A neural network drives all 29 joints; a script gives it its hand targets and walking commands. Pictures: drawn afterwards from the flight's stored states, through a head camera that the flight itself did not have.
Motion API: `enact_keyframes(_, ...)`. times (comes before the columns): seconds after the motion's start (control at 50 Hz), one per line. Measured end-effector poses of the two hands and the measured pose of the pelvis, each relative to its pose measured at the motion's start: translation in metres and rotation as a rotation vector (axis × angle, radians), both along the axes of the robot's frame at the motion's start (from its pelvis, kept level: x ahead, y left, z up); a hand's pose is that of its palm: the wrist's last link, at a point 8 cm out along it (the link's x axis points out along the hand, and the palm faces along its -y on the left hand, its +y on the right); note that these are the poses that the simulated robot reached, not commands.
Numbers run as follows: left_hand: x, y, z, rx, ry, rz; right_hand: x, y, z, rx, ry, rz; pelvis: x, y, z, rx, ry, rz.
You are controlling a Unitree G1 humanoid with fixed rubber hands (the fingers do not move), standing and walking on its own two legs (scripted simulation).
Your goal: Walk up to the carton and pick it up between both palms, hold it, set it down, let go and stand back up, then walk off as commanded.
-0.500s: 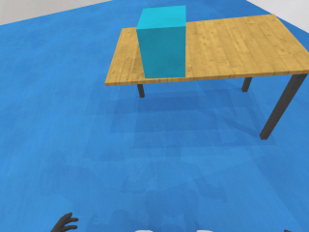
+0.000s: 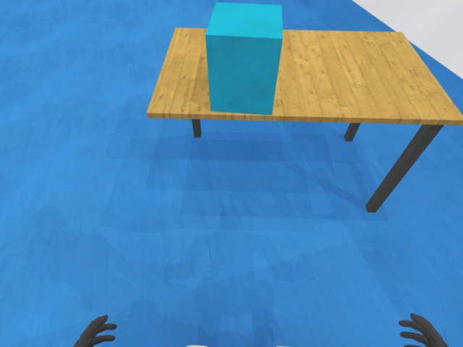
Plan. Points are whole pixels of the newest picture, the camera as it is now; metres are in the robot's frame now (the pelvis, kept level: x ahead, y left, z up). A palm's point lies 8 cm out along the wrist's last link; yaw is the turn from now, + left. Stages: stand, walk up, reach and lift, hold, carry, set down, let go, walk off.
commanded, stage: stand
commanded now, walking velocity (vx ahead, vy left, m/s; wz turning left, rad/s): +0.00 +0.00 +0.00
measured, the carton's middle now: (244, 60) +0.91 +0.01 +0.00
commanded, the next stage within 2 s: none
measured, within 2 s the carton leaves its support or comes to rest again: neither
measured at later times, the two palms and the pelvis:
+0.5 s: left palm out of the picture +0.10 +0.29 -0.10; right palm out of the picture +0.09 -0.31 -0.09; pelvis -0.01 +0.00 +0.00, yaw +0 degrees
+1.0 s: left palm out of the picture +0.10 +0.29 -0.10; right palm out of the picture +0.09 -0.31 -0.09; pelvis -0.01 +0.00 +0.01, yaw +0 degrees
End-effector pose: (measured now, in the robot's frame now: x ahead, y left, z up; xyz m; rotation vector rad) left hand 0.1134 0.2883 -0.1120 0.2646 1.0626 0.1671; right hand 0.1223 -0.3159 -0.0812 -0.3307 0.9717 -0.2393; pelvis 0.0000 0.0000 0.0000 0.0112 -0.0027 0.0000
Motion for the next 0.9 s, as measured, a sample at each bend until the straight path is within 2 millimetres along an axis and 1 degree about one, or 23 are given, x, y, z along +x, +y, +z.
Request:
enact_keyframes(0.06, -0.006, 0.002, 0.001, 0.009, 0.014, 0.006, 0.003, 0.004, -0.002, 0.014, -0.014, 0.002, -0.002, 0.0, 0.0, 0.0, -0.001, 0.0)
enact_keyframes(0.12, -0.01, 0.004, 0.003, 0.017, 0.026, 0.011, 0.002, 0.005, -0.004, 0.025, -0.013, 0.0, -0.004, 0.0, 0.001, 0.0, 0.001, 0.0)
enact_keyframes(0.3, -0.013, 0.007, 0.008, 0.031, 0.037, 0.015, -0.014, 0.005, -0.012, 0.039, 0.033, -0.019, -0.008, 0.0, 0.003, -0.001, 0.007, 0.0)
enact_keyframes(0.52, -0.015, 0.007, 0.01, 0.027, 0.026, 0.016, -0.029, 0.004, -0.011, 0.036, 0.056, -0.032, -0.012, 0.001, 0.005, -0.001, 0.01, -0.001)
enact_keyframes(0.9, -0.016, 0.006, 0.01, 0.02, 0.02, 0.019, -0.031, 0.004, -0.008, 0.033, 0.05, -0.035, -0.013, 0.001, 0.006, -0.001, 0.014, -0.001)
